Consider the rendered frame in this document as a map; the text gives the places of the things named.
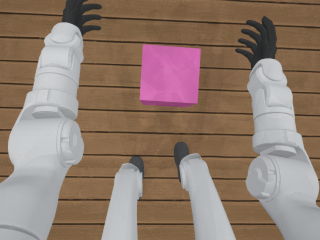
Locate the robot left forearm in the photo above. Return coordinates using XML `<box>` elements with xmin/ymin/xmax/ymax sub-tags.
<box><xmin>8</xmin><ymin>22</ymin><xmax>84</xmax><ymax>164</ymax></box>

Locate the robot right foot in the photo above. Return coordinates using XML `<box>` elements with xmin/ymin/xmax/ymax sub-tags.
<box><xmin>174</xmin><ymin>142</ymin><xmax>189</xmax><ymax>183</ymax></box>

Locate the robot right forearm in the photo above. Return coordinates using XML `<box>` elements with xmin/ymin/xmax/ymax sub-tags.
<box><xmin>247</xmin><ymin>58</ymin><xmax>319</xmax><ymax>196</ymax></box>

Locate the robot left hand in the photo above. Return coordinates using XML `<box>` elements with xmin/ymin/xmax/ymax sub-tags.
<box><xmin>61</xmin><ymin>0</ymin><xmax>102</xmax><ymax>37</ymax></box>

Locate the right robot upper arm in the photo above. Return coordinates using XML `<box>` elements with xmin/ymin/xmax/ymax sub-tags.
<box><xmin>245</xmin><ymin>154</ymin><xmax>320</xmax><ymax>240</ymax></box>

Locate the left robot upper arm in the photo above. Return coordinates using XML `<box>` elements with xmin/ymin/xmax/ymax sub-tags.
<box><xmin>0</xmin><ymin>117</ymin><xmax>84</xmax><ymax>240</ymax></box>

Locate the robot right hand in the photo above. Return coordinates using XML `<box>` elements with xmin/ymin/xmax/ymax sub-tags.
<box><xmin>235</xmin><ymin>16</ymin><xmax>277</xmax><ymax>69</ymax></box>

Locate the carton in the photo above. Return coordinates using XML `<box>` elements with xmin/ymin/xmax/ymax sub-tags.
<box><xmin>139</xmin><ymin>44</ymin><xmax>201</xmax><ymax>108</ymax></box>

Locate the left robot shin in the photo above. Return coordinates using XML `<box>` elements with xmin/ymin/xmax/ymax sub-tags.
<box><xmin>114</xmin><ymin>163</ymin><xmax>139</xmax><ymax>183</ymax></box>

